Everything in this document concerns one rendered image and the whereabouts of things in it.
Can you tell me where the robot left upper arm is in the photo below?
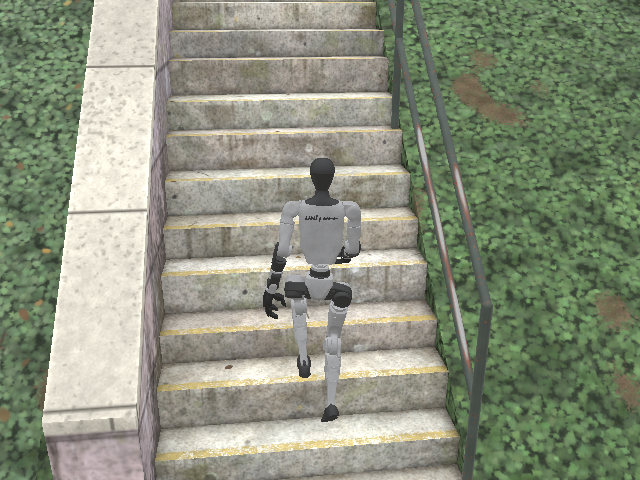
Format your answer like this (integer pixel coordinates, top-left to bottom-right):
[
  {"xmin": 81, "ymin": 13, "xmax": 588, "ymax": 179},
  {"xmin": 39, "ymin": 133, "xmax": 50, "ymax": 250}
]
[{"xmin": 277, "ymin": 200, "xmax": 301, "ymax": 258}]

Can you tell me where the right robot hand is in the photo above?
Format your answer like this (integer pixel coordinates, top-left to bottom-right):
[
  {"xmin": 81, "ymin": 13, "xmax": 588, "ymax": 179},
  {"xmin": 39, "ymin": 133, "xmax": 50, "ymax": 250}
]
[{"xmin": 335, "ymin": 246, "xmax": 351, "ymax": 264}]

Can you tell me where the robot left thigh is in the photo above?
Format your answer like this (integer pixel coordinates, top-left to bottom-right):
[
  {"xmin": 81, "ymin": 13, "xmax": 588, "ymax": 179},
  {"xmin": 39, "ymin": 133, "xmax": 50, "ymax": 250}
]
[{"xmin": 284, "ymin": 275, "xmax": 307, "ymax": 315}]

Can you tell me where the left robot hand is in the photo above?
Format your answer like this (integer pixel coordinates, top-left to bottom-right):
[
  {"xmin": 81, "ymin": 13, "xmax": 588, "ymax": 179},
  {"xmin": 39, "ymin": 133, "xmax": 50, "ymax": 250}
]
[{"xmin": 263, "ymin": 290, "xmax": 286, "ymax": 319}]

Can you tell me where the left robot forearm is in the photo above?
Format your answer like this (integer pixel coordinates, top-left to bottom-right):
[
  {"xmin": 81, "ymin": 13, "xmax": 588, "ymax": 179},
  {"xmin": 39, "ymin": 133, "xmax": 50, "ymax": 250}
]
[{"xmin": 265, "ymin": 242, "xmax": 287, "ymax": 294}]

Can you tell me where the robot right upper arm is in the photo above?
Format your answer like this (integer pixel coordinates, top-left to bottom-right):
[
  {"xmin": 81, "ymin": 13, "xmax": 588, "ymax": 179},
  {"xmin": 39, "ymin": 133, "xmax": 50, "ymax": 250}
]
[{"xmin": 342, "ymin": 201, "xmax": 361, "ymax": 254}]

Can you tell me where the left robot foot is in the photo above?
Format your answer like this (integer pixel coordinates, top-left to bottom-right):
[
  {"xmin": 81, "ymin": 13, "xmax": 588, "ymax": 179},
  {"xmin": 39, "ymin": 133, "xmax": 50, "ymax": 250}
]
[{"xmin": 297, "ymin": 355, "xmax": 311, "ymax": 378}]

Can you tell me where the right robot forearm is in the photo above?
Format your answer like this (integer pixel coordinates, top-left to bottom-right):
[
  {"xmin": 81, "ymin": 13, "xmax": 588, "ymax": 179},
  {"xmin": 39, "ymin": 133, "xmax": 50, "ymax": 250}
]
[{"xmin": 342, "ymin": 241, "xmax": 361, "ymax": 259}]

